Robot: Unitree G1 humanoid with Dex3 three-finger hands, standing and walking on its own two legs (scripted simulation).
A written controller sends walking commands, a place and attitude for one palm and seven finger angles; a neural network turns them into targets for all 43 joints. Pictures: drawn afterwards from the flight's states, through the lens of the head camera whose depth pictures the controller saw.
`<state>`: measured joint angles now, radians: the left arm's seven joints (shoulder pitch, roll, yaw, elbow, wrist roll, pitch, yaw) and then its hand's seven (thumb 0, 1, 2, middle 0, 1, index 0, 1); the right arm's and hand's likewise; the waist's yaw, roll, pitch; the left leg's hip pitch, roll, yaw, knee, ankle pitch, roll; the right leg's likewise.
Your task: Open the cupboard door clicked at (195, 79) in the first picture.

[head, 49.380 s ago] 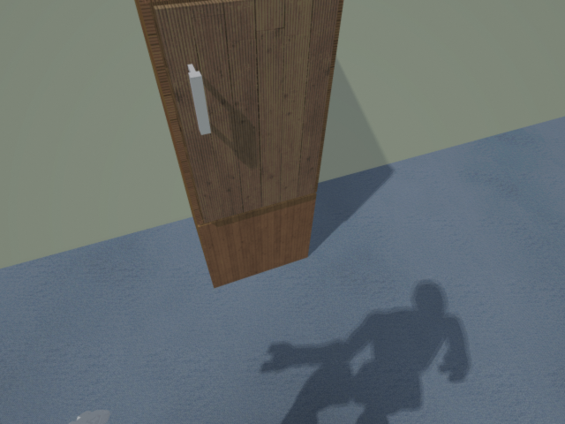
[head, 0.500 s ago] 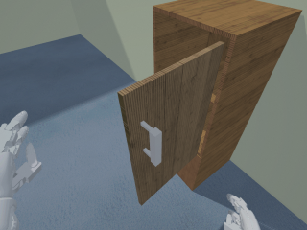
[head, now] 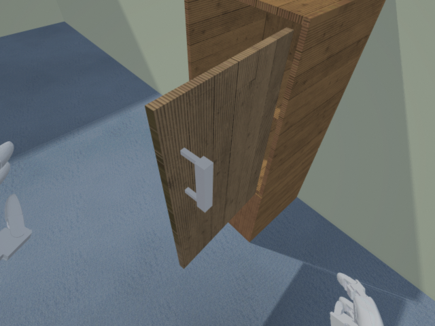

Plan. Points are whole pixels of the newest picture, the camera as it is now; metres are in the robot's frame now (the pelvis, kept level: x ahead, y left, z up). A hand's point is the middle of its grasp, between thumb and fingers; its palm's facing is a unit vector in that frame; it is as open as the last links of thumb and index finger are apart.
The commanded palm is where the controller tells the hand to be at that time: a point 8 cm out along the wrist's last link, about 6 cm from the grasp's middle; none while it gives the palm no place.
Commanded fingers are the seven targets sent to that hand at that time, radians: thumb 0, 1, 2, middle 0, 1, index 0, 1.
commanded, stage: step back with the hand held close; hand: left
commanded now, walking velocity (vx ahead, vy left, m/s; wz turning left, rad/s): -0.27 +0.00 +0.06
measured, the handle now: (196, 180) +0.35 +0.06 +0.09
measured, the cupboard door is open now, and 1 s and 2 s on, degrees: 96 96 96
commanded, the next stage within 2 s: stop stepping back and stand still in 0.70 s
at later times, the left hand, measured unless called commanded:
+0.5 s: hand out of the picture +0.10 +0.29 +0.16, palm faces +0.46 -0.76 -0.46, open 7.4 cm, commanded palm +0.04 +0.32 +0.18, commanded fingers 0.00 0.90 0.90 -0.20 -0.30 -0.20 -0.30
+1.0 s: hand out of the picture +0.00 +0.24 +0.17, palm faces +0.36 -0.80 -0.49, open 7.4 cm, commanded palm -0.04 +0.28 +0.18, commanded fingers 0.00 0.90 0.90 -0.20 -0.30 -0.20 -0.30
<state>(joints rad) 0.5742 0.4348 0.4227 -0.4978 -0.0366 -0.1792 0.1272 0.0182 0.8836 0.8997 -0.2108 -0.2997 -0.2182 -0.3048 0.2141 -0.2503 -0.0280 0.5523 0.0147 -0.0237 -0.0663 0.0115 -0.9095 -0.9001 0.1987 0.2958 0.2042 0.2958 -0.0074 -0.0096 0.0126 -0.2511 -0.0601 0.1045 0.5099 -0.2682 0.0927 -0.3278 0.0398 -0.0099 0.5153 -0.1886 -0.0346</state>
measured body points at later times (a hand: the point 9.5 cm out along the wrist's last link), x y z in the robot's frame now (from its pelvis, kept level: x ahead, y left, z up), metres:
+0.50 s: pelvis -0.09 +0.01 -0.01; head -0.07 +0.05 +0.44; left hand +0.07 +0.33 +0.19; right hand +0.09 -0.22 -0.07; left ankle -0.03 +0.09 -0.73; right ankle -0.06 -0.12 -0.70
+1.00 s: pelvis -0.21 -0.01 +0.00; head -0.19 +0.01 +0.45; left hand -0.03 +0.28 +0.20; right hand -0.06 -0.26 -0.08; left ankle -0.17 +0.08 -0.72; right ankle -0.31 -0.11 -0.73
